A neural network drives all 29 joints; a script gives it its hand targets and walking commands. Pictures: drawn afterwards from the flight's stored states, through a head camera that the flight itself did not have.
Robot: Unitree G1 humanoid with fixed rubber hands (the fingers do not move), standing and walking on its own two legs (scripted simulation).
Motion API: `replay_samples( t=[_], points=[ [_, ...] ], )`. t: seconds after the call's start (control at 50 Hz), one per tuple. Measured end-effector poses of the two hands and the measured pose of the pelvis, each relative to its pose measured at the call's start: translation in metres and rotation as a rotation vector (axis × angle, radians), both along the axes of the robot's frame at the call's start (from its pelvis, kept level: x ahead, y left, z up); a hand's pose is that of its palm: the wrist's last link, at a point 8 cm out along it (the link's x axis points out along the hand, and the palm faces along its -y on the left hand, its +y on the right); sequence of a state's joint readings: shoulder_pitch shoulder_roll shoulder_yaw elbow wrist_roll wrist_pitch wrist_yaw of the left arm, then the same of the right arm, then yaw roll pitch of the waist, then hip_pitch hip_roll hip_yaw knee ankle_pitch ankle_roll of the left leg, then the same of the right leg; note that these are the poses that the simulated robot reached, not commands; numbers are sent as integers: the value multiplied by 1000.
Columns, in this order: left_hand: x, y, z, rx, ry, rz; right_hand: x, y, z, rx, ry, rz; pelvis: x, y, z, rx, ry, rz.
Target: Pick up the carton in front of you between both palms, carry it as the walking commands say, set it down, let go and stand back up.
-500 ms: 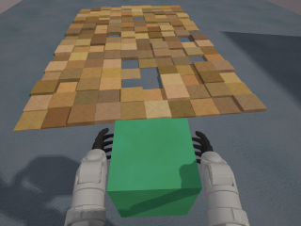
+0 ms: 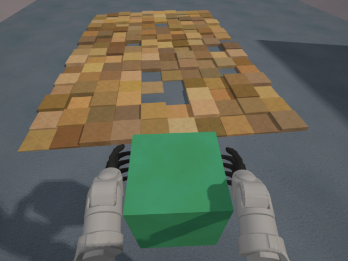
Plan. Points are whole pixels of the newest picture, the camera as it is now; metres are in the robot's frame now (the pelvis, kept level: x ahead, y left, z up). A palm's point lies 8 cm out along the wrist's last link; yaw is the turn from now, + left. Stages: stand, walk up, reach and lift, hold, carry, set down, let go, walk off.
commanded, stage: hold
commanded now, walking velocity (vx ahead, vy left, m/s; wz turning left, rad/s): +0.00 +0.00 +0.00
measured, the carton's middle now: (176, 192) +0.29 +0.00 -0.03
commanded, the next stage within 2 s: carry in 0.30 s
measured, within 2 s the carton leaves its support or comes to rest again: neither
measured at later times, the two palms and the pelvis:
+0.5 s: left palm (105, 163) +0.32 +0.18 +0.06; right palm (227, 161) +0.32 -0.12 +0.06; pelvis +0.04 +0.01 -0.01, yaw +2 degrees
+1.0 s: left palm (116, 107) +0.51 +0.18 +0.09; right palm (212, 103) +0.54 -0.12 +0.09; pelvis +0.26 +0.01 +0.00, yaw +4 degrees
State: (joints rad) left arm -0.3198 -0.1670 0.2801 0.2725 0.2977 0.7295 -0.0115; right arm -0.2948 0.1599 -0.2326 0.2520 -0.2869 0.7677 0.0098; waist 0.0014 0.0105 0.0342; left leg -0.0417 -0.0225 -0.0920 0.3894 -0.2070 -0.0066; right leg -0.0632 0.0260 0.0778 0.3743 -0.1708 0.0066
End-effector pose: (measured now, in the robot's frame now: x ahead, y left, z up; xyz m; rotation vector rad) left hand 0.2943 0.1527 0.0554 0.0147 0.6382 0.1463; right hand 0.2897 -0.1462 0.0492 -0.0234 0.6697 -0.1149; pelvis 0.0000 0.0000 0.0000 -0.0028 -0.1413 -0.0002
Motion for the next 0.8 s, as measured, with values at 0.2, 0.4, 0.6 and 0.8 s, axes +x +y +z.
replay_samples(
  t=[0.2, 0.4, 0.6, 0.8],
  points=[
    [2, 0, 0, 8, 4, -4, 3, 0, 0, -8, 3, 7, 5, -1, 1, -1, 4, 1],
    [11, 4, 0, 1, -6, -1, 12, 4, 3, -15, -6, 8, 17, 2, -2, -9, 100, 28],
    [50, 37, 21, -35, -4, 42, 59, 37, 26, 4, -2, 14, 67, 22, 0, -22, 203, 12],
    [132, 9, 29, -56, -14, 42, 135, 9, 29, 58, -11, -38, 159, 5, -14, -39, 223, 46]
  ],
)
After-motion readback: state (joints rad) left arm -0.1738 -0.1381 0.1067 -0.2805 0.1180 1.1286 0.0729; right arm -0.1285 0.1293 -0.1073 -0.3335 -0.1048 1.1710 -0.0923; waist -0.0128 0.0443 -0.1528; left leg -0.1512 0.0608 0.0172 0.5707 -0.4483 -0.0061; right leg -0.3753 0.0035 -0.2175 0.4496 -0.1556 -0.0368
